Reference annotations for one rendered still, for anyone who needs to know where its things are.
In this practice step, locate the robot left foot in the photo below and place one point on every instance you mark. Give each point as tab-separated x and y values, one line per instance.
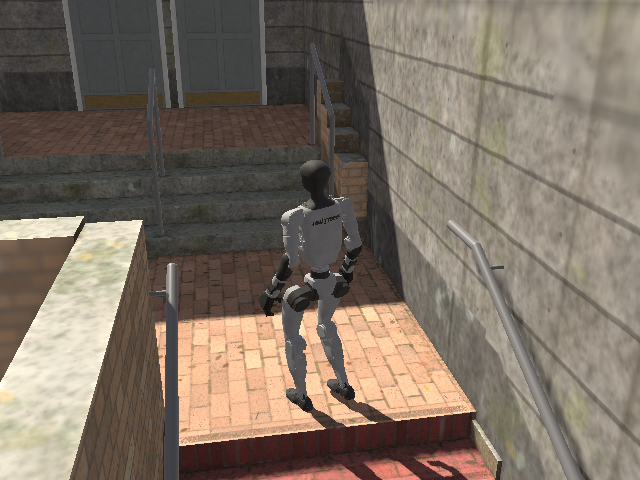
305	404

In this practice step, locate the robot left upper arm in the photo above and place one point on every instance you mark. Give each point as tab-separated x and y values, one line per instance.
290	222

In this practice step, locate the robot right hand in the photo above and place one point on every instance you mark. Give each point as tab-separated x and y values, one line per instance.
347	276

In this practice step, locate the robot left hand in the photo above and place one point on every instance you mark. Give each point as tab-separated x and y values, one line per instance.
267	303

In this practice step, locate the left robot forearm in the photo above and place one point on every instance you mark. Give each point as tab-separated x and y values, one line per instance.
280	278

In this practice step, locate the left robot thigh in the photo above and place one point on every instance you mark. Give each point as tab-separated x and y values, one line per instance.
296	299

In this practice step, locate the right robot forearm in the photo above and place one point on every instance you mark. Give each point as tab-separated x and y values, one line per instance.
350	259

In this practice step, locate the robot right upper arm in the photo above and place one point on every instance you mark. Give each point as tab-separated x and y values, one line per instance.
350	224

